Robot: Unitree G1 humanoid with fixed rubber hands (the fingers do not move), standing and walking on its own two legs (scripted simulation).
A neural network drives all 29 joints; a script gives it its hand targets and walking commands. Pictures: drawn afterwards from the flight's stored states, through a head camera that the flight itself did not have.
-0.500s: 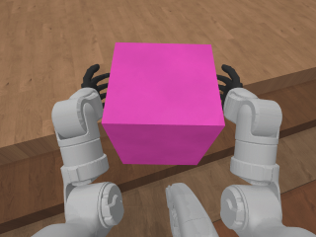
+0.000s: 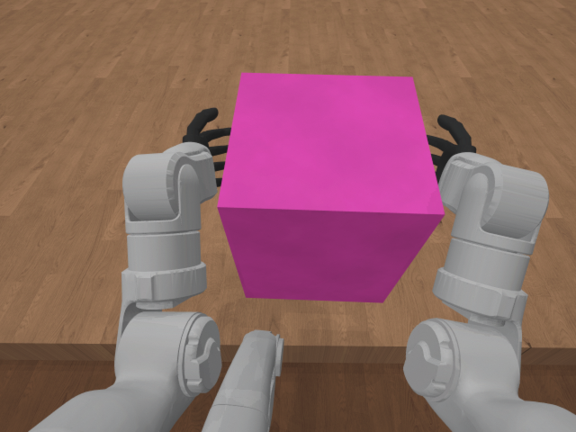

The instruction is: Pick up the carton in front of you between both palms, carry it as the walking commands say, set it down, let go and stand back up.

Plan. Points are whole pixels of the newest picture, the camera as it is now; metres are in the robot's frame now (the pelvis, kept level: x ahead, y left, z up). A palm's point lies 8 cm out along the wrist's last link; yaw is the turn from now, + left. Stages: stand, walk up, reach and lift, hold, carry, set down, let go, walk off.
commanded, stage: carry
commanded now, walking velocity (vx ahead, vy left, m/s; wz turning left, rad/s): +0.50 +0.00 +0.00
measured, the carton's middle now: (319, 200) +0.39 +0.04 +0.12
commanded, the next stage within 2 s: none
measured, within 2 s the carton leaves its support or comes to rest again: neither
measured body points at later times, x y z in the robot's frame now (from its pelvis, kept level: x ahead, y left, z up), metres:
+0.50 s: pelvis +0.31 +0.06 +0.15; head +0.33 +0.08 +0.60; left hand +0.70 +0.18 +0.31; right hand +0.67 -0.12 +0.32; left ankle +0.22 +0.16 -0.59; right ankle +0.39 -0.05 -0.33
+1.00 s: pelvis +0.62 +0.02 +0.28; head +0.63 +0.02 +0.73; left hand +1.00 +0.18 +0.47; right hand +1.01 -0.12 +0.46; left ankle +0.74 +0.15 -0.37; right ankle +0.63 -0.06 -0.45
